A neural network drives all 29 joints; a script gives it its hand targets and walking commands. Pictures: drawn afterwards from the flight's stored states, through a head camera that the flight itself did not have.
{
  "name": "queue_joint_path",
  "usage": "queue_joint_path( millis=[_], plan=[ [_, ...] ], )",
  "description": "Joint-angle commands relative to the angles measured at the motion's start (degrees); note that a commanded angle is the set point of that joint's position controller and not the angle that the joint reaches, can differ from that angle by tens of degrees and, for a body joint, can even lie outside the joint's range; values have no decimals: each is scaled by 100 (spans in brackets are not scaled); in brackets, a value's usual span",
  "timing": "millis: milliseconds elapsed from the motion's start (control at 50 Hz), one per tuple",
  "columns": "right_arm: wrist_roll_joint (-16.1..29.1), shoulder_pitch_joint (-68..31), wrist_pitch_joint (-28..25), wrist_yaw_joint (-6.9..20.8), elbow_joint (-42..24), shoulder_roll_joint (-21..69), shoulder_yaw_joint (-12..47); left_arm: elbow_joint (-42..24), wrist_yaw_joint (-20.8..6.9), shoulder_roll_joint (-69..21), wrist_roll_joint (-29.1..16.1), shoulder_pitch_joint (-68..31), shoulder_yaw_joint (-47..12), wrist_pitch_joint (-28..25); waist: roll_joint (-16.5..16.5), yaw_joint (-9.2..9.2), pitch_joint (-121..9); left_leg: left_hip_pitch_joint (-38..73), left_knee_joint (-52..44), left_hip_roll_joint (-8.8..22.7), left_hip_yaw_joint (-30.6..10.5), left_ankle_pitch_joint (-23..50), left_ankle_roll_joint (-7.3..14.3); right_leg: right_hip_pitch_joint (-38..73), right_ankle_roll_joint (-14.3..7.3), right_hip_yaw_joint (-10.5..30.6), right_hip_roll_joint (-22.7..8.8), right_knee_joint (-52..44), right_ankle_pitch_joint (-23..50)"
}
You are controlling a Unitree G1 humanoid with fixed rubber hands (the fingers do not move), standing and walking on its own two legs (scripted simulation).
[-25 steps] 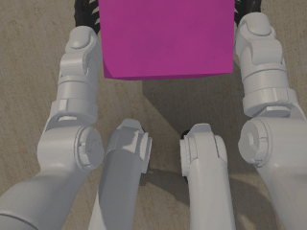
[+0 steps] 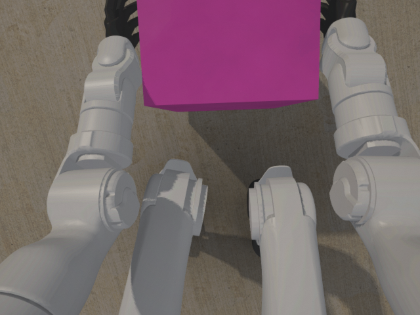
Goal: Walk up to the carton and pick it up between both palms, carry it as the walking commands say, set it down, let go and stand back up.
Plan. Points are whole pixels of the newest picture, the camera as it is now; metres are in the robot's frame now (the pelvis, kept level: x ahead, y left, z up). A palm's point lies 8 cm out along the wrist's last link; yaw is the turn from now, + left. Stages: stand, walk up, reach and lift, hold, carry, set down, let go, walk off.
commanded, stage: set down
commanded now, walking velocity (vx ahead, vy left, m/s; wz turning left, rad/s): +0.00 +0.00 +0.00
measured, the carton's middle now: (225, 50) +0.52 +0.01 -0.22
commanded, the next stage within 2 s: none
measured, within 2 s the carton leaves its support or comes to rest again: rests again in 0.30 s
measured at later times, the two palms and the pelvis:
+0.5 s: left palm (126, 44) +0.51 +0.17 -0.16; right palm (331, 25) +0.54 -0.15 -0.16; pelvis +0.00 +0.00 -0.01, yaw +0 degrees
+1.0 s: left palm (126, 45) +0.50 +0.17 -0.16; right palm (331, 24) +0.54 -0.15 -0.16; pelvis +0.00 +0.00 -0.01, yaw +0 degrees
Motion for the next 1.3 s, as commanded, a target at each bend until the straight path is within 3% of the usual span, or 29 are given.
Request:
queue_joint_path(
  millis=[0, 400, 720, 980, 1160, 1220, 1280],
  plan=[
    [427, -3025, -120, 1322, -609, 5359, 1846, -751, -1451, -4860, -525, -4082, -2455, -163, -238, 102, -6435, 3100, -733, -61, 564, 1874, 152, 3127, -164, -293, 7, -1003, 1856],
    [456, -2910, -297, 1325, -475, 5161, 1899, -638, -1454, -4674, -581, -3931, -2522, -360, -246, 131, -5994, 2846, -528, -43, 490, 2083, 155, 2979, -185, -189, -16, -798, 2159],
    [129, -2710, -261, 1451, 118, 4845, 1455, -276, -1514, -4392, -335, -3906, -2167, -358, -209, 65, -5148, 2464, -551, -5, 466, 1568, 193, 2433, -246, -174, -80, -803, 1630],
    [2, -2750, -268, 1447, 215, 4477, 1233, -76, -1532, -4040, -184, -3819, -1886, -359, -232, 82, -4896, 2365, -520, 51, 457, 1371, 190, 2423, -244, -153, -120, -796, 1422],
    [-20, -2500, -450, 1082, 267, 3020, 925, 95, -1194, -2674, -82, -3401, -1378, -536, -253, 115, -5012, 2533, -552, 118, 499, 1290, 132, 2763, -198, -163, -223, -820, 1344],
    [-34, -2177, -569, 771, 298, 1694, 710, 288, -886, -1436, -21, -2878, -966, -663, -277, 118, -4998, 2622, -598, 174, 512, 1220, 98, 2942, -149, -162, -313, -866, 1278],
    [51, -1769, -724, 232, 413, -546, 436, 561, -350, 585, -119, -2076, -490, -880, -298, 86, -4976, 2770, -681, 282, 501, 1093, 45, 3130, -91, -158, -453, -923, 1110]
  ],
)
